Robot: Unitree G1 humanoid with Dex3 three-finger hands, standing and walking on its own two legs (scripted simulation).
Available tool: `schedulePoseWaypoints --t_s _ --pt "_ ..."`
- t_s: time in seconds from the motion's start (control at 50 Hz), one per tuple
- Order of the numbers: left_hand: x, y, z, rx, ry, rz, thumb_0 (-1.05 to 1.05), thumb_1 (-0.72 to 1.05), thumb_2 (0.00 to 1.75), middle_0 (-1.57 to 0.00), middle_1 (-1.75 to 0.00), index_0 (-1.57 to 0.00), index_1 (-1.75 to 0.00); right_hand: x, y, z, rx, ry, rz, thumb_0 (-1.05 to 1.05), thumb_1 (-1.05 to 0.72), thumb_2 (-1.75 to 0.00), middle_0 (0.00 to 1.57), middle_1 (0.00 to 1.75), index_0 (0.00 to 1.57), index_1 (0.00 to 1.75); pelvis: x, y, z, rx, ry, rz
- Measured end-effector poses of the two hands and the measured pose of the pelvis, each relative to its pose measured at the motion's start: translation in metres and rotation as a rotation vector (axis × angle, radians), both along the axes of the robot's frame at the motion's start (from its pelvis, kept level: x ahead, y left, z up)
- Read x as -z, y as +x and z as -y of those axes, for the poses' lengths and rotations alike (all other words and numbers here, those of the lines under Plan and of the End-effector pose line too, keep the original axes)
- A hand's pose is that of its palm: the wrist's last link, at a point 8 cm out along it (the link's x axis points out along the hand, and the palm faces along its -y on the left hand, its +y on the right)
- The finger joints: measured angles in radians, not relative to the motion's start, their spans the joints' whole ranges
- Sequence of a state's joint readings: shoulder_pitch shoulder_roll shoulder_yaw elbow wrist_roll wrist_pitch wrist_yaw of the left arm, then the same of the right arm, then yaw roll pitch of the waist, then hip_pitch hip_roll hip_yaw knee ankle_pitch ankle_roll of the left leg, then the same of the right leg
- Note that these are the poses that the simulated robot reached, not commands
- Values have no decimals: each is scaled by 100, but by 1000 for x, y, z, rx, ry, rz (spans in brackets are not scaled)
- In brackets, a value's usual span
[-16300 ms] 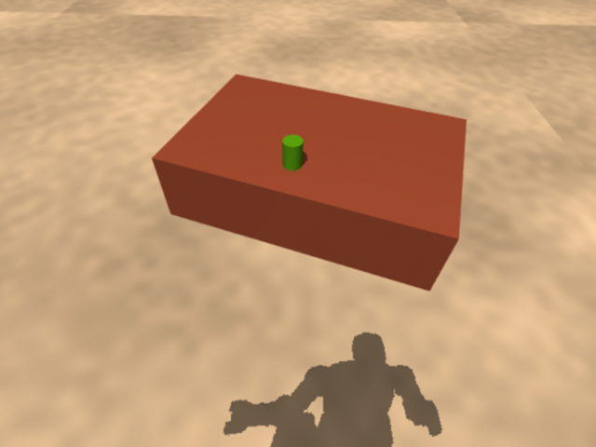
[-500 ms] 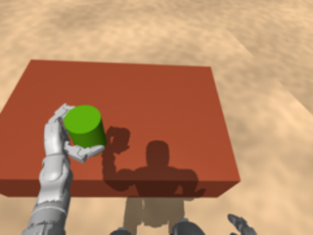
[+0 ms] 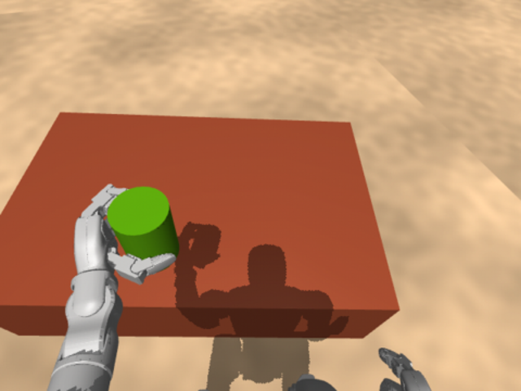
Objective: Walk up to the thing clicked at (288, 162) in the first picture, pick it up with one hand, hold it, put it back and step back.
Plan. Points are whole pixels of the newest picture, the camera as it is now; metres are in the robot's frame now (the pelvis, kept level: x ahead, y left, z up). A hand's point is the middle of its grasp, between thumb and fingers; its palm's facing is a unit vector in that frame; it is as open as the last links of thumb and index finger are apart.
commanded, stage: hold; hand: left
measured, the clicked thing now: (147, 231) +0.34 +0.16 +0.05
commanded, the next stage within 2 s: none
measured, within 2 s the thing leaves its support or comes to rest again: neither
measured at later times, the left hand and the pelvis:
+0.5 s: hand (136, 232) +0.34 +0.18 +0.06, palm faces +0.20 -0.98 -0.01, open 11.3 cm; pelvis +0.00 +0.00 +0.01, yaw +0 degrees
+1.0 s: hand (131, 232) +0.33 +0.18 +0.07, palm faces +0.20 -0.98 -0.01, open 11.3 cm; pelvis +0.00 +0.00 +0.01, yaw +0 degrees
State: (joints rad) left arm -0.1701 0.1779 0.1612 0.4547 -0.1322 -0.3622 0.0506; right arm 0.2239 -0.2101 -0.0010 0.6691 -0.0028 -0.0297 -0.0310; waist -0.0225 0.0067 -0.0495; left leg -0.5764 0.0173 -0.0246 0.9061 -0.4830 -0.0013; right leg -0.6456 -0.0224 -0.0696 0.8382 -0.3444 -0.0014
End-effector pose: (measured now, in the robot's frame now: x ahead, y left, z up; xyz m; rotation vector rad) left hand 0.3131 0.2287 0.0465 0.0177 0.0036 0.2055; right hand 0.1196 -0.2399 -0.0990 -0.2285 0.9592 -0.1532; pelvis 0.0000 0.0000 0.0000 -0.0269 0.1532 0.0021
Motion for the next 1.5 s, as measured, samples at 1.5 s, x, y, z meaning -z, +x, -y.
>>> schedulePoseWaypoints --t_s 1.5 --pt "-16 -10 1 1 -8 11 -1 -61 89 -73 -116 -73 -116 -11 -3 -8 -7 11 29 2 -92 -91 20 30 20 30 -10 -3 -4 -2 1 49"
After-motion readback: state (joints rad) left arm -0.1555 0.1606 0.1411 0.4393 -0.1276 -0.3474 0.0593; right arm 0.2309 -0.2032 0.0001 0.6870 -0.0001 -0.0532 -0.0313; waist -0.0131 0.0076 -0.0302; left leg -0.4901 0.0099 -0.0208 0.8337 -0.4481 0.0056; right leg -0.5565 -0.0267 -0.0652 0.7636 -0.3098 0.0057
